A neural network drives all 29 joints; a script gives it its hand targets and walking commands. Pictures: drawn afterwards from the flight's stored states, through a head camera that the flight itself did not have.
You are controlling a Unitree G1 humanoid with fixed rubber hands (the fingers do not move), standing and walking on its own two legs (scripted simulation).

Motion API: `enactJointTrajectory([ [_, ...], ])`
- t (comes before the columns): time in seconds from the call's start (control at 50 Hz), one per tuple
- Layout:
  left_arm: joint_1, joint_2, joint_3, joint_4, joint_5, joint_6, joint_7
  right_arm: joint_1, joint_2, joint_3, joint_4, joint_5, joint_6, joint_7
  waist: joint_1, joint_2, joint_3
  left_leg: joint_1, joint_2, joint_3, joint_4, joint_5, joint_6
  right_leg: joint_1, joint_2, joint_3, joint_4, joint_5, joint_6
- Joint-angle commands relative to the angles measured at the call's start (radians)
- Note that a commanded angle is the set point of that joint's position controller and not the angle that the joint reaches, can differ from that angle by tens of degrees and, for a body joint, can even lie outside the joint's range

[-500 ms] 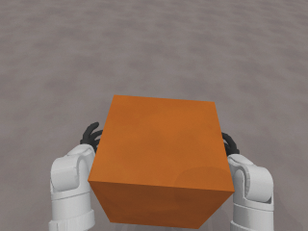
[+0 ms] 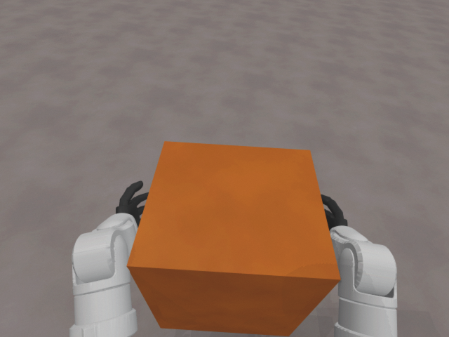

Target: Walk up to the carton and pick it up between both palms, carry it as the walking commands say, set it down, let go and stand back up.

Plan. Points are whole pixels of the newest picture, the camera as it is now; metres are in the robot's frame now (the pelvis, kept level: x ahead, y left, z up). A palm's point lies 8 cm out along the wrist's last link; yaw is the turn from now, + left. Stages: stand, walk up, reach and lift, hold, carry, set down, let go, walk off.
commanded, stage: carry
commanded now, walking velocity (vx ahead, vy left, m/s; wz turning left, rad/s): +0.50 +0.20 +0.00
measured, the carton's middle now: (230, 244) +0.28 +0.01 +0.03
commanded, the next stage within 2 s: none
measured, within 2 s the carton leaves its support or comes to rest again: neither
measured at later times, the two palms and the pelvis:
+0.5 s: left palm (103, 201) +0.31 +0.23 +0.10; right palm (299, 207) +0.31 -0.11 +0.10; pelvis +0.04 +0.04 +0.01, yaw +4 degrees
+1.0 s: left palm (113, 139) +0.48 +0.27 +0.09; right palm (267, 150) +0.48 -0.07 +0.09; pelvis +0.20 +0.09 +0.02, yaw +4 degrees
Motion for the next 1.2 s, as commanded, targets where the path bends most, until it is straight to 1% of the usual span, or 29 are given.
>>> enactJointTrajectory([
  [0.0,-0.556,-0.901,-0.828,-0.191,-0.356,0.021,-0.256,-0.715,0.838,0.757,-0.207,0.359,-0.046,0.277,-0.030,-0.105,-0.369,0.078,-0.012,0.087,-0.112,-0.121,0.038,0.146,-0.242,0.232,-0.327,-0.338,-0.039],
  [0.08,-0.533,-0.901,-0.800,-0.142,-0.319,0.028,-0.254,-0.745,0.833,0.763,-0.169,0.368,-0.039,0.291,-0.040,-0.183,-0.320,0.187,-0.020,0.131,-0.055,-0.150,0.063,0.010,-0.300,0.235,-0.429,-0.453,-0.043],
  [0.12,-0.536,-0.889,-0.801,-0.150,-0.307,0.033,-0.250,-0.745,0.826,0.759,-0.162,0.381,-0.039,0.297,-0.043,-0.056,-0.338,0.241,-0.022,0.081,-0.155,-0.214,0.093,-0.014,-0.237,0.173,-0.280,-0.387,-0.024],
  [0.18,-0.587,-0.879,-0.812,-0.145,-0.302,0.042,-0.252,-0.723,0.824,0.723,-0.101,0.362,-0.034,0.306,-0.034,0.334,-0.282,0.116,0.158,-0.309,-0.563,-0.575,0.151,-0.026,0.034,-0.027,0.133,-0.211,0.034],
  [0.2,-0.570,-0.885,-0.815,-0.145,-0.300,0.040,-0.254,-0.722,0.829,0.723,-0.107,0.357,-0.035,0.306,-0.029,0.332,-0.287,0.113,0.171,-0.326,-0.607,-0.577,0.146,-0.016,0.041,0.002,0.162,-0.191,0.019],
  [0.28,-0.546,-0.917,-0.827,-0.131,-0.328,0.031,-0.251,-0.753,0.815,0.745,-0.192,0.368,-0.049,0.293,-0.010,0.155,-0.401,0.106,0.018,0.023,-0.385,-0.226,0.058,0.321,-0.019,0.004,-0.293,-0.170,-0.018],
  [0.32,-0.562,-0.917,-0.815,-0.125,-0.335,0.022,-0.254,-0.789,0.820,0.766,-0.216,0.371,-0.052,0.288,-0.017,-0.270,-0.347,-0.215,-0.022,0.132,0.024,-0.105,0.019,0.463,-0.422,0.567,-0.527,-0.407,-0.143],
  [0.34,-0.561,-0.922,-0.819,-0.144,-0.346,0.014,-0.254,-0.802,0.835,0.781,-0.232,0.379,-0.055,0.288,-0.023,-0.266,-0.317,-0.222,0.038,0.114,0.024,-0.079,0.012,0.424,-0.481,0.580,-0.529,-0.293,-0.177],
  [0.46,-0.559,-0.906,-0.817,-0.219,-0.345,0.028,-0.245,-0.721,0.849,0.767,-0.216,0.391,-0.043,0.277,-0.041,-0.063,-0.498,0.343,-0.040,0.136,-0.321,-0.095,0.103,0.276,-0.201,0.087,-0.158,0.132,0.003],
  [0.48,-0.552,-0.909,-0.823,-0.233,-0.348,0.028,-0.246,-0.728,0.844,0.767,-0.242,0.389,-0.048,0.272,-0.053,0.038,-0.543,0.484,0.055,-0.014,-0.330,-0.059,0.149,0.133,-0.144,0.023,-0.003,0.127,0.036],
  [0.5,-0.580,-0.900,-0.828,-0.238,-0.350,0.032,-0.244,-0.717,0.832,0.749,-0.210,0.386,-0.046,0.271,-0.060,0.256,-0.525,0.600,0.188,-0.251,-0.341,0.169,0.198,-0.081,-0.045,-0.037,0.156,-0.066,0.073],
  [0.52,-0.529,-0.898,-0.824,-0.212,-0.347,0.035,-0.250,-0.640,0.834,0.736,-0.161,0.371,-0.047,0.267,-0.060,0.349,-0.468,0.652,0.230,-0.342,-0.355,0.233,0.251,-0.217,0.009,-0.037,0.154,-0.297,0.069],
  [0.56,-0.556,-0.915,-0.835,-0.230,-0.360,0.020,-0.254,-0.713,0.853,0.780,-0.237,0.391,-0.056,0.261,-0.059,0.212,-0.444,0.674,0.236,-0.277,-0.343,0.269,0.278,-0.261,-0.012,0.014,0.048,-0.364,0.038],
  [0.62,-0.492,-0.940,-0.823,-0.201,-0.366,0.012,-0.253,-0.728,0.849,0.796,-0.273,0.392,-0.059,0.254,-0.027,0.074,-0.501,0.452,0.114,-0.025,-0.222,0.270,0.186,0.164,-0.065,0.018,-0.321,-0.064,0.020],
  [0.66,-0.510,-0.937,-0.822,-0.216,-0.381,0.002,-0.249,-0.755,0.844,0.799,-0.279,0.393,-0.061,0.250,-0.015,-0.177,-0.510,0.002,0.001,0.119,-0.013,0.158,0.098,0.602,-0.322,0.328,-0.378,0.202,-0.040],
  [0.68,-0.531,-0.913,-0.818,-0.246,-0.380,-0.007,-0.241,-0.773,0.834,0.815,-0.307,0.407,-0.061,0.254,-0.019,-0.339,-0.437,-0.192,-0.058,0.186,-0.105,-0.144,0.056,0.715,-0.430,0.470,-0.374,0.472,-0.118],
  [0.72,-0.532,-0.913,-0.816,-0.249,-0.375,0.000,-0.236,-0.755,0.833,0.814,-0.294,0.413,-0.055,0.254,-0.013,-0.284,-0.421,-0.174,-0.029,0.181,-0.255,-0.192,0.044,0.762,-0.396,0.354,-0.287,0.671,-0.146],
  [0.78,-0.534,-0.897,-0.833,-0.268,-0.361,0.002,-0.234,-0.705,0.847,0.819,-0.280,0.409,-0.057,0.256,-0.056,-0.096,-0.521,0.434,-0.053,0.125,-0.357,0.027,0.126,0.356,-0.200,0.042,-0.044,0.648,0.014],
  [0.8,-0.555,-0.886,-0.832,-0.288,-0.356,0.005,-0.230,-0.683,0.837,0.799,-0.257,0.404,-0.059,0.258,-0.078,0.095,-0.555,0.675,0.044,-0.041,-0.323,0.275,0.170,0.087,-0.135,-0.018,0.160,0.476,0.045],
  [0.82,-0.577,-0.881,-0.840,-0.305,-0.363,0.006,-0.231,-0.680,0.827,0.788,-0.236,0.401,-0.060,0.256,-0.084,0.329,-0.542,0.883,0.180,-0.235,-0.257,0.686,0.247,-0.229,-0.024,-0.061,0.327,0.053,0.071],
  [0.84,-0.520,-0.892,-0.832,-0.275,-0.349,0.005,-0.237,-0.652,0.831,0.791,-0.235,0.396,-0.059,0.255,-0.080,0.331,-0.497,0.949,0.236,-0.304,-0.266,0.749,0.312,-0.401,0.013,-0.010,0.353,-0.307,0.055],
  [0.88,-0.516,-0.918,-0.837,-0.280,-0.356,-0.005,-0.235,-0.685,0.869,0.822,-0.295,0.412,-0.065,0.255,-0.087,0.147,-0.434,0.940,0.246,-0.310,-0.304,0.719,0.293,-0.476,-0.011,0.022,0.266,-0.365,0.046],
  [0.96,-0.452,-0.922,-0.805,-0.252,-0.343,-0.020,-0.232,-0.671,0.844,0.825,-0.330,0.402,-0.070,0.249,-0.065,0.153,-0.451,0.788,0.180,-0.107,-0.236,0.991,0.220,-0.187,0.008,-0.007,-0.083,-0.093,0.034],
  [1.0,-0.437,-0.923,-0.805,-0.272,-0.335,-0.029,-0.228,-0.670,0.829,0.833,-0.333,0.401,-0.070,0.255,-0.025,0.134,-0.520,0.531,0.096,0.063,-0.085,1.099,0.114,0.270,-0.007,-0.020,-0.320,0.219,-0.009],
  [1.02,-0.417,-0.916,-0.805,-0.280,-0.330,-0.032,-0.224,-0.654,0.831,0.830,-0.329,0.406,-0.071,0.255,-0.011,0.071,-0.565,0.293,0.052,0.106,0.028,0.909,0.059,0.560,-0.115,0.075,-0.293,0.538,-0.052],
  [1.04,-0.434,-0.897,-0.805,-0.306,-0.339,-0.040,-0.223,-0.717,0.824,0.849,-0.369,0.426,-0.074,0.257,-0.003,-0.207,-0.595,-0.023,-0.008,0.157,0.216,0.442,0.007,0.855,-0.306,0.300,-0.205,1.224,-0.135],
  [1.06,-0.480,-0.898,-0.805,-0.325,-0.339,-0.045,-0.215,-0.727,0.848,0.845,-0.354,0.442,-0.071,0.263,-0.008,-0.383,-0.506,-0.330,-0.081,0.155,0.222,-0.211,-0.039,1.039,-0.404,0.401,-0.146,1.662,-0.222],
  [1.12,-0.395,-0.886,-0.800,-0.294,-0.310,-0.041,-0.224,-0.648,0.833,0.855,-0.335,0.423,-0.080,0.268,-0.005,-0.207,-0.362,-0.223,-0.007,0.136,-0.024,-0.260,0.008,0.810,-0.342,0.269,-0.239,1.222,-0.165],
  [1.18,-0.465,-0.894,-0.831,-0.348,-0.331,-0.038,-0.226,-0.689,0.846,0.850,-0.372,0.426,-0.082,0.268,-0.039,-0.223,-0.397,0.149,-0.043,0.196,-0.323,0.083,0.033,0.572,-0.216,0.038,-0.145,0.980,-0.041],
])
